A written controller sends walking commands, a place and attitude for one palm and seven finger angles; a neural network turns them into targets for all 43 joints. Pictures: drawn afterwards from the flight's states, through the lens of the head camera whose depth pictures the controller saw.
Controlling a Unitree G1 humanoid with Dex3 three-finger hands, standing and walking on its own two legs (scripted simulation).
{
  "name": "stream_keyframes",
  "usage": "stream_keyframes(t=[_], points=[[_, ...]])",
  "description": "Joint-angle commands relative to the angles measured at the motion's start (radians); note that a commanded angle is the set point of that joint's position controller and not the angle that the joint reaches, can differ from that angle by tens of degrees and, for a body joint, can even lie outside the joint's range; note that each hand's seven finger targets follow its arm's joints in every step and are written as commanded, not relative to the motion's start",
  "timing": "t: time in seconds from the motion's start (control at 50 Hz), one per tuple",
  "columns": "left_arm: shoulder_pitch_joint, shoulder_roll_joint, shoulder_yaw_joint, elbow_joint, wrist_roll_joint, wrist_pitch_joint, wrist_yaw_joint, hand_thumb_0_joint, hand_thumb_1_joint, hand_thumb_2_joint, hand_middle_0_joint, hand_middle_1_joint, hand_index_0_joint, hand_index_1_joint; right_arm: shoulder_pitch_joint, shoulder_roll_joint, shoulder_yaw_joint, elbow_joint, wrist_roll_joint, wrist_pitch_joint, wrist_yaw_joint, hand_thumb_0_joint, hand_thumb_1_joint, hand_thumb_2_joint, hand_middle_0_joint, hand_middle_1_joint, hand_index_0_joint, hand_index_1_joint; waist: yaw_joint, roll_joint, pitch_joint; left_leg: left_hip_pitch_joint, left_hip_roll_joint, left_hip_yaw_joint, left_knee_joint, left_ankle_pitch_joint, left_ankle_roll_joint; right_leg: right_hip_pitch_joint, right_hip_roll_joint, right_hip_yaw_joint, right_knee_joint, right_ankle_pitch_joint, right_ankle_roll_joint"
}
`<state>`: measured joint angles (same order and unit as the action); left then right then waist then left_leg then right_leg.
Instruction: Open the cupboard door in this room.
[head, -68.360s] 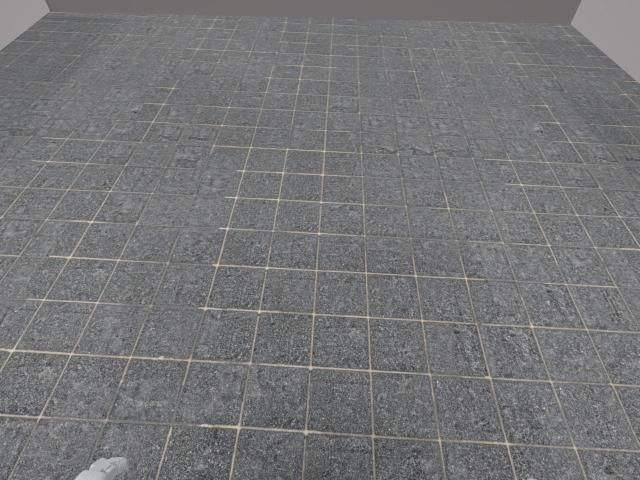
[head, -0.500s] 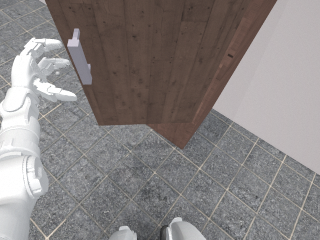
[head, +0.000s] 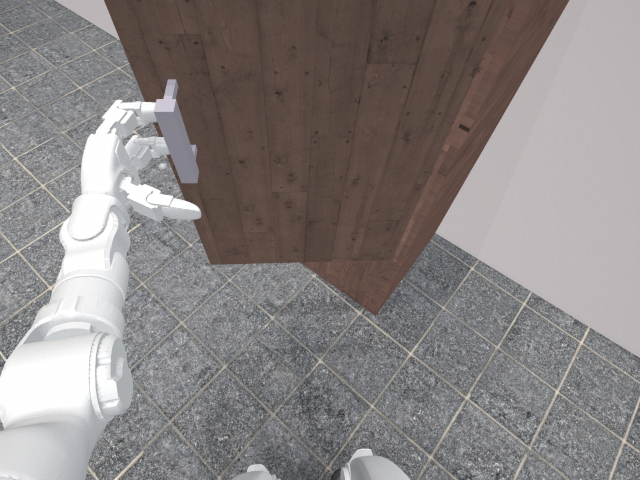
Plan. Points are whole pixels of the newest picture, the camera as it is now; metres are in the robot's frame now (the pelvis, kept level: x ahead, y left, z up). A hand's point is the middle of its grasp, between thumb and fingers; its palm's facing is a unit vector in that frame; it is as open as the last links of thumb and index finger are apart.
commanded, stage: slide the fingers in behind the handle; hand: left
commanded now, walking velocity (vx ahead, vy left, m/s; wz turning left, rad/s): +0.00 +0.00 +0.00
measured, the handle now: (181, 133) +0.54 +0.16 +0.09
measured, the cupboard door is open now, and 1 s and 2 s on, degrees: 41 41 43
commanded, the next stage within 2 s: close the thumb around the handle in 0.88 s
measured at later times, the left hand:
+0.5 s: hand (195, 165) +0.48 +0.14 +0.09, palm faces +0.01 -1.00 +0.00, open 14.0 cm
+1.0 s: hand (196, 165) +0.49 +0.13 +0.09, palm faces +0.01 -1.00 -0.02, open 14.1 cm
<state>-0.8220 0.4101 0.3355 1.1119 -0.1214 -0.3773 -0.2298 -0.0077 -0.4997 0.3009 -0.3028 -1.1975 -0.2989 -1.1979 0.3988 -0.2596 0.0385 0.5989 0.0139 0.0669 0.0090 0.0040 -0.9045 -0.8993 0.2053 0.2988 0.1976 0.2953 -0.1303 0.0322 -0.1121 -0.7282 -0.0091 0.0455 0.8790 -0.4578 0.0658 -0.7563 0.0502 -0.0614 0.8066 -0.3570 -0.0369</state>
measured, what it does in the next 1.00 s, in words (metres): stands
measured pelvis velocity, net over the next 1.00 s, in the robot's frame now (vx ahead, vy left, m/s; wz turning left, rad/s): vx -0.01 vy -0.02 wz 0.02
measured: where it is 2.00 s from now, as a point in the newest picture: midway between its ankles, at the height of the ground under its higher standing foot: outside the picture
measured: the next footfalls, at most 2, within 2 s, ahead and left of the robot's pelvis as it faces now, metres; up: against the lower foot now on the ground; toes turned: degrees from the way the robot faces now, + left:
none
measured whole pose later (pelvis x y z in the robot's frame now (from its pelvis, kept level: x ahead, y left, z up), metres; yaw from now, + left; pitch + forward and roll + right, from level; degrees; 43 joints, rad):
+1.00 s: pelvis -0.01 -0.02 +0.00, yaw +1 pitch +18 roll -1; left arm -0.88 0.38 0.30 1.16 -0.11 -0.40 -0.16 -0.01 -0.50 0.30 -0.30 -1.20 -0.29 -1.20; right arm 0.40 -0.28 0.03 0.62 0.01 0.02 0.00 0.01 -0.91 -0.90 0.20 0.30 0.20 0.30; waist -0.13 0.03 -0.10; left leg -0.75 -0.01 0.03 0.88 -0.44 0.04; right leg -0.79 0.05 -0.08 0.83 -0.36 -0.07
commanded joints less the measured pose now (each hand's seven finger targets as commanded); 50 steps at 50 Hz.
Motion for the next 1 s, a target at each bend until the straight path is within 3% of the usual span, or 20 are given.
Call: stream_keyframes(t=[0.0,0.02,0.06,0.08,0.14,0.2,0.22,0.26,0.3,0.36,0.4,0.44,0.58,0.74,0.8,0.86,0.88,0.92,0.94,0.98], points=[[-0.437,0.21,0.023,-0.196,-0.024,-0.06,0.002,0.0,-0.5,0.3,-0.3,-1.2,-0.3,-1.2,0.145,-0.174,-0.065,-0.048,-0.003,-0.025,-0.011,0.0,-0.9,-0.9,0.2,0.3,0.2,0.3,-0.017,0.022,-0.392,0.235,0.023,-0.091,-0.083,0.466,-0.043,0.218,0.002,0.048,-0.046,0.361,0.01],[-0.445,0.24,0.043,-0.198,-0.022,-0.065,0.007,0.0,-0.5,0.3,-0.3,-1.2,-0.3,-1.2,0.145,-0.177,-0.064,-0.052,-0.002,-0.025,-0.014,0.0,-0.9,-0.9,0.2,0.3,0.2,0.3,-0.012,0.037,-0.389,0.226,0.02,-0.091,-0.084,0.459,-0.042,0.225,-0.001,0.05,-0.044,0.358,0.007],[-0.497,0.191,-0.004,-0.196,-0.014,-0.069,0.011,0.0,-0.5,0.3,-0.3,-1.2,-0.3,-1.2,0.133,-0.168,-0.06,-0.045,-0.001,-0.033,-0.015,0.0,-0.9,-0.9,0.2,0.3,0.2,0.3,-0.031,0.057,-0.366,0.218,0.017,-0.087,-0.084,0.403,-0.04,0.195,-0.003,0.054,-0.049,0.327,0.01],[-0.501,0.226,0.024,-0.189,-0.011,-0.075,0.017,0.0,-0.5,0.3,-0.3,-1.2,-0.3,-1.2,0.14,-0.173,-0.062,-0.04,-0.003,-0.035,-0.016,0.0,-0.9,-0.9,0.2,0.3,0.2,0.3,-0.025,0.027,-0.372,0.202,0.016,-0.092,-0.085,0.382,-0.039,0.21,-0.003,0.055,-0.047,0.315,0.009],[-0.509,0.192,-0.005,-0.211,-0.011,-0.091,0.018,0.0,-0.5,0.3,-0.3,-1.2,-0.3,-1.2,0.133,-0.169,-0.063,-0.041,-0.003,-0.047,-0.015,0.0,-0.9,-0.9,0.2,0.3,0.2,0.3,-0.024,0.08,-0.417,0.239,0.013,-0.09,-0.078,0.398,-0.041,0.207,-0.005,0.059,-0.045,0.323,0.008],[-0.508,0.158,-0.034,-0.19,-0.011,-0.089,0.019,0.0,-0.5,0.3,-0.3,-1.2,-0.3,-1.2,0.134,-0.171,-0.063,-0.033,-0.001,-0.052,-0.013,0.0,-0.9,-0.9,0.2,0.3,0.2,0.3,-0.029,0.074,-0.404,0.241,0.015,-0.098,-0.082,0.386,-0.044,0.188,-0.003,0.052,-0.044,0.303,0.005],[-0.543,0.115,-0.071,-0.204,-0.018,-0.09,0.017,0.0,-0.5,0.3,-0.3,-1.2,-0.3,-1.2,0.134,-0.167,-0.062,-0.033,-0.002,-0.055,-0.013,0.0,-0.9,-0.9,0.2,0.3,0.2,0.3,-0.048,0.077,-0.403,0.258,0.016,-0.104,-0.08,0.397,-0.042,0.173,-0.002,0.047,-0.043,0.305,0.006],[-0.513,0.151,-0.034,-0.18,-0.018,-0.086,0.027,0.0,-0.5,0.3,-0.3,-1.2,-0.3,-1.2,0.14,-0.177,-0.067,-0.022,-0.003,-0.056,-0.013,0.0,-0.9,-0.9,0.2,0.3,0.2,0.3,-0.036,0.045,-0.415,0.243,0.016,-0.102,-0.078,0.381,-0.042,0.182,-0.002,0.051,-0.048,0.3,0.008],[-0.531,0.159,-0.028,-0.141,-0.014,-0.073,0.037,0.0,-0.5,0.3,-0.3,-1.2,-0.3,-1.2,0.139,-0.176,-0.062,-0.017,-0.003,-0.058,-0.014,0.0,-0.9,-0.9,0.2,0.3,0.2,0.3,-0.04,0.017,-0.353,0.179,0.011,-0.095,-0.086,0.323,-0.036,0.187,-0.004,0.054,-0.054,0.274,0.009],[-0.582,0.143,-0.048,-0.179,0.001,-0.083,0.059,0.0,-0.5,0.3,-0.3,-1.2,-0.3,-1.2,0.145,-0.172,-0.062,-0.018,-0.008,-0.066,-0.012,0.0,-0.9,-0.9,0.2,0.3,0.2,0.3,-0.043,0.073,-0.4,0.213,0.008,-0.1,-0.083,0.338,-0.038,0.175,-0.007,0.056,-0.045,0.275,0.007],[-0.542,0.152,-0.026,-0.189,0.001,-0.093,0.074,0.0,-0.5,0.3,-0.3,-1.2,-0.3,-1.2,0.149,-0.173,-0.065,-0.023,-0.012,-0.068,-0.008,0.0,-0.9,-0.9,0.2,0.3,0.2,0.3,-0.025,0.067,-0.445,0.227,0.009,-0.097,-0.075,0.381,-0.041,0.198,-0.006,0.057,-0.037,0.308,0.006],[-0.527,0.179,0.005,-0.148,0.003,-0.089,0.089,0.0,-0.5,0.3,-0.3,-1.2,-0.3,-1.2,0.156,-0.174,-0.064,-0.021,-0.013,-0.067,-0.005,0.0,-0.9,-0.9,0.2,0.3,0.2,0.3,-0.026,0.023,-0.42,0.185,0.008,-0.091,-0.074,0.372,-0.037,0.216,-0.004,0.058,-0.037,0.321,0.011],[-0.535,0.123,-0.054,-0.171,0.017,-0.096,0.078,0.0,-0.5,0.3,-0.3,-1.2,-0.3,-1.2,0.154,-0.166,-0.066,-0.026,-0.009,-0.062,-0.002,0.0,-0.9,-0.9,0.2,0.3,0.2,0.3,-0.039,0.036,-0.414,0.19,0.006,-0.079,-0.077,0.362,-0.031,0.226,-0.004,0.067,-0.045,0.341,0.012],[-0.542,0.153,-0.032,-0.172,0.008,-0.097,0.07,0.0,-0.5,0.3,-0.3,-1.2,-0.3,-1.2,0.159,-0.169,-0.066,-0.015,-0.008,-0.066,-0.008,0.0,-0.9,-0.9,0.2,0.3,0.2,0.3,-0.037,0.03,-0.423,0.187,0.004,-0.079,-0.076,0.363,-0.029,0.241,-0.007,0.069,-0.044,0.354,0.011],[-0.536,0.128,-0.053,-0.145,0.008,-0.088,0.067,0.0,-0.5,0.3,-0.3,-1.2,-0.3,-1.2,0.156,-0.168,-0.065,-0.017,-0.006,-0.067,-0.007,0.0,-0.9,-0.9,0.2,0.3,0.2,0.3,-0.044,0.022,-0.382,0.16,0.002,-0.075,-0.079,0.338,-0.027,0.232,-0.008,0.071,-0.053,0.338,0.012],[-0.521,0.182,-0.01,-0.16,0.01,-0.092,0.068,0.0,-0.5,0.3,-0.3,-1.2,-0.3,-1.2,0.156,-0.17,-0.067,-0.02,-0.006,-0.066,-0.01,0.0,-0.9,-0.9,0.2,0.3,0.2,0.3,-0.026,0.046,-0.442,0.172,-0.001,-0.069,-0.07,0.368,-0.027,0.268,-0.01,0.08,-0.043,0.375,0.012],[-0.518,0.147,-0.036,-0.156,0.007,-0.085,0.063,0.0,-0.5,0.3,-0.3,-1.2,-0.3,-1.2,0.153,-0.166,-0.064,-0.024,-0.005,-0.066,-0.009,0.0,-0.9,-0.9,0.2,0.3,0.2,0.3,-0.036,0.017,-0.426,0.16,-0.002,-0.067,-0.072,0.361,-0.024,0.268,-0.01,0.077,-0.048,0.377,0.015],[-0.535,0.143,-0.037,-0.172,0.001,-0.089,0.06,0.0,-0.5,0.3,-0.3,-1.2,-0.3,-1.2,0.155,-0.165,-0.064,-0.028,-0.006,-0.067,-0.009,0.0,-0.9,-0.9,0.2,0.3,0.2,0.3,-0.034,0.041,-0.425,0.169,-0.003,-0.071,-0.073,0.384,-0.025,0.271,-0.009,0.074,-0.041,0.392,0.011],[-0.513,0.184,0.001,-0.173,0.001,-0.089,0.062,0.0,-0.5,0.3,-0.3,-1.2,-0.3,-1.2,0.154,-0.17,-0.067,-0.025,-0.006,-0.065,-0.009,0.0,-0.9,-0.9,0.2,0.3,0.2,0.3,-0.017,0.042,-0.445,0.174,-0.001,-0.069,-0.07,0.399,-0.028,0.283,-0.009,0.076,-0.037,0.405,0.011],[-0.499,0.134,-0.041,-0.197,0.002,-0.092,0.057,0.0,-0.444,0.324,-0.304,-1.206,-0.304,-1.206,0.148,-0.162,-0.067,-0.033,-0.005,-0.062,-0.007,0.0,-0.9,-0.9,0.2,0.3,0.2,0.3,-0.021,0.056,-0.461,0.206,0.001,-0.071,-0.07,0.438,-0.031,0.275,-0.009,0.071,-0.034,0.427,0.011]])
